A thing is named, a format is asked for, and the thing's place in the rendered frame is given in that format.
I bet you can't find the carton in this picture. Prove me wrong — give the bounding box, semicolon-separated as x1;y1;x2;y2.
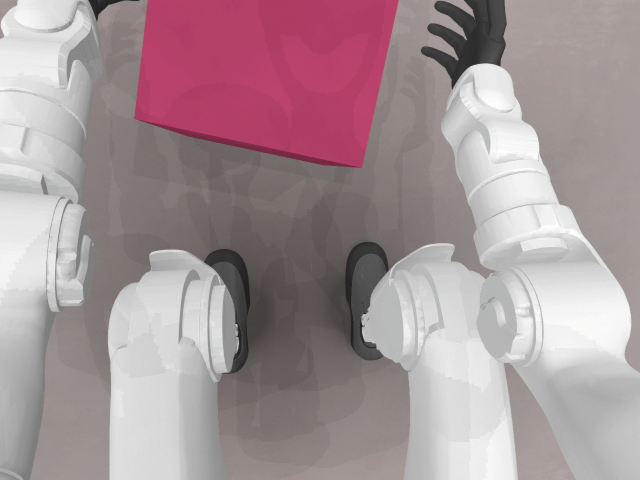
134;0;399;168

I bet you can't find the left robot foot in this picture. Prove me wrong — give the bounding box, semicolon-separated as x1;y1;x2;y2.
204;249;250;374

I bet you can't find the right robot forearm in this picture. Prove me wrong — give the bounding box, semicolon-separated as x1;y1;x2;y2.
441;63;631;340

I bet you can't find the left robot forearm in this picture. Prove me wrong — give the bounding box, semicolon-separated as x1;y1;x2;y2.
0;0;103;204

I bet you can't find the robot right thigh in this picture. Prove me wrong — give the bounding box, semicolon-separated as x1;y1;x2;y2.
381;262;518;480

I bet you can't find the right robot hand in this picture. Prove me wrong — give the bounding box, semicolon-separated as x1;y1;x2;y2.
421;0;507;89

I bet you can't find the right robot upper arm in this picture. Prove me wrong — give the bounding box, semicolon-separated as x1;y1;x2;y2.
476;260;640;480

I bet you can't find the left robot upper arm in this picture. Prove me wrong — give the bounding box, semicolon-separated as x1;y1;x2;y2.
0;190;95;480

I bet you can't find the left robot hand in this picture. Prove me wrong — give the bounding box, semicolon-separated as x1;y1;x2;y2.
88;0;139;21

